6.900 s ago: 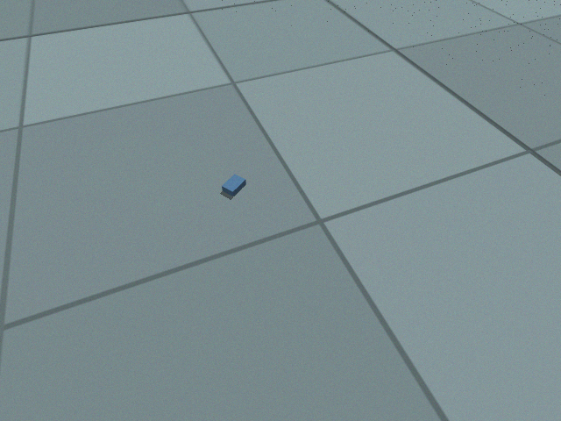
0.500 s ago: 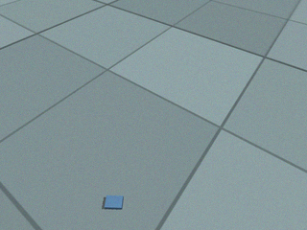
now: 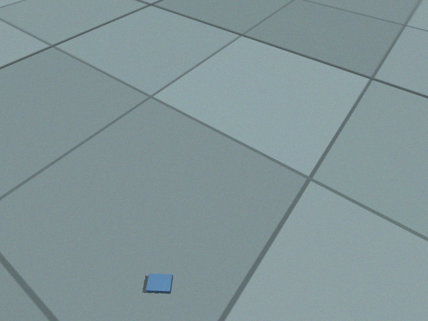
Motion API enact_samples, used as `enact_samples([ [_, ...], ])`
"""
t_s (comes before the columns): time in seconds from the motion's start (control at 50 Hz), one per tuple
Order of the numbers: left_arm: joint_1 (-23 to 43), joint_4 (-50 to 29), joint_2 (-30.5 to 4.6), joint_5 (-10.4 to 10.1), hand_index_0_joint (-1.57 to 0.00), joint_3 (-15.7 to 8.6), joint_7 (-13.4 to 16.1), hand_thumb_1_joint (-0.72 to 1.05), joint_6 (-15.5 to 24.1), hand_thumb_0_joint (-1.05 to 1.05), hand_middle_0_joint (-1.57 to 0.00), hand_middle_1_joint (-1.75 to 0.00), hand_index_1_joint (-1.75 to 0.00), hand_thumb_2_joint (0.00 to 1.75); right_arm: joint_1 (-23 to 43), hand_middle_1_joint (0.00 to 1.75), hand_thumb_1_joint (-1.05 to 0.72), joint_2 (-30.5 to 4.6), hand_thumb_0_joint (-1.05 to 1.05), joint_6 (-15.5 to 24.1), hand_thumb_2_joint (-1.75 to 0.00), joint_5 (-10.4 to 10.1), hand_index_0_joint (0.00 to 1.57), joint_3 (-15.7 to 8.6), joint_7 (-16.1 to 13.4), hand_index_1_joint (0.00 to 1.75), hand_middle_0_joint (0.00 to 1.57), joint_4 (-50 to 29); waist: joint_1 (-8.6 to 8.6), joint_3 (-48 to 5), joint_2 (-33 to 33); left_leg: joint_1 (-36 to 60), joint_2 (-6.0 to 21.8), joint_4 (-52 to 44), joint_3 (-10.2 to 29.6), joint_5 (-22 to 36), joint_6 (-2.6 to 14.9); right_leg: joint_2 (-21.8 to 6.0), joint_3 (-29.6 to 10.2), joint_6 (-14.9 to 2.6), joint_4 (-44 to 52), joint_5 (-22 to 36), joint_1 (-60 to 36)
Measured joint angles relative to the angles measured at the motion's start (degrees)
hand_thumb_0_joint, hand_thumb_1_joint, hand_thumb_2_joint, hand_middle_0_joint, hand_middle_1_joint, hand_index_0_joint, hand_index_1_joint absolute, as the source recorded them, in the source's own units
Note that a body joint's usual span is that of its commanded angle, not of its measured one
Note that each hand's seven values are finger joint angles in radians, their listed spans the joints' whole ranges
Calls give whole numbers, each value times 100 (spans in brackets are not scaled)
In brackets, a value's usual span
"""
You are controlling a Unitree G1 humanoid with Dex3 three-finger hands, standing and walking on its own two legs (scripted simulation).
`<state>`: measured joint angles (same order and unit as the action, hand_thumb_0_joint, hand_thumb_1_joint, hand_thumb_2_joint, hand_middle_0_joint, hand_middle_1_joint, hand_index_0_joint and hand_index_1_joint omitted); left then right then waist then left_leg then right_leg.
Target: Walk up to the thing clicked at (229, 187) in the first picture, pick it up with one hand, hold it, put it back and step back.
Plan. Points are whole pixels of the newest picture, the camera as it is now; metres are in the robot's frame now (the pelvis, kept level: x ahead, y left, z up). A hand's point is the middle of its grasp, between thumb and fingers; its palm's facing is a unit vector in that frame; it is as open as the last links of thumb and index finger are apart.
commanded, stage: stand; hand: left
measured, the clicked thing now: (159, 283) +0.40 +0.25 -0.77
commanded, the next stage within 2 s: none
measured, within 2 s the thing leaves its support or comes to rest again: neither
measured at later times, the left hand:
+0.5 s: hand out of the picture +0.07 +0.25 -0.16, palm faces -0.02 -0.94 -0.34, open 7.3 cm
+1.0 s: hand out of the picture +0.08 +0.25 -0.16, palm faces -0.02 -0.94 -0.34, open 7.3 cm
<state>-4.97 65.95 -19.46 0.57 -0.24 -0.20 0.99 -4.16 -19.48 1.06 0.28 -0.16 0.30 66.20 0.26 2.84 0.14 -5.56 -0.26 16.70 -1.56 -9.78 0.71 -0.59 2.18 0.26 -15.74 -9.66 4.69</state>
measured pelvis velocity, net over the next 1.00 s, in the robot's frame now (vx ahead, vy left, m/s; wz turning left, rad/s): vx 0.00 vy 0.00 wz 0.00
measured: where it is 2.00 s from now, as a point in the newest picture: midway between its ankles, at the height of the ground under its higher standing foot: outside the picture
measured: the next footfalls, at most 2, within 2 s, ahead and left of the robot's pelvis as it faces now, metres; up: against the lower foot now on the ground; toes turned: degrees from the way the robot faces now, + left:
none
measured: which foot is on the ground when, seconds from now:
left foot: down 0.00-1.00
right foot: down 0.00-1.00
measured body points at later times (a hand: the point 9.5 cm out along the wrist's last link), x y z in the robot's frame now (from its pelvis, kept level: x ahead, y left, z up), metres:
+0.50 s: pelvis +0.00 +0.00 +0.00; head +0.01 +0.00 +0.45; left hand +0.07 +0.30 -0.13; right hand +0.08 -0.30 -0.13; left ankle -0.01 +0.11 -0.75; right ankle -0.01 -0.12 -0.75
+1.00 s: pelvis +0.00 +0.00 +0.00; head +0.01 +0.00 +0.45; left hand +0.08 +0.30 -0.13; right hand +0.09 -0.30 -0.13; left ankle -0.01 +0.11 -0.75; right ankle -0.01 -0.12 -0.75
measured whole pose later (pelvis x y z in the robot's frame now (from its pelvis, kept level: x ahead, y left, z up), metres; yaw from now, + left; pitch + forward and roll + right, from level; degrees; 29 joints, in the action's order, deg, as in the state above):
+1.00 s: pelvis +0.00 +0.00 +0.00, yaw +0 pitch -2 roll +0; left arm -5.9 65.2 -19.7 0.6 0.3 -0.1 1.0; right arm -5.5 -19.8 1.0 0.3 0.2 0.2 65.5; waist 0.3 2.4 0.3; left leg -4.9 -0.1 16.6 -1.3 -10.1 0.5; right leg -0.4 2.4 0.0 -16.0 -10.2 4.1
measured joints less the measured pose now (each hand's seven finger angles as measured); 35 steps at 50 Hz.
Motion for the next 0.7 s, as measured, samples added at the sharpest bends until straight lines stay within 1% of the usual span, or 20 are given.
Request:
enact_samples([
  [0.7, -103, -27, -15, 6, -21, 40, -6, 91, -10, 1, -21, -30, -30, 90, -133, 30, -90, -30, 0, -8, -90, 8, 20, 37, -5, 30, 21, -21, 3, -16, 10, 4, 12, -9, 16, -11, -19, 12, 13, -23, -17, -30, 4],
])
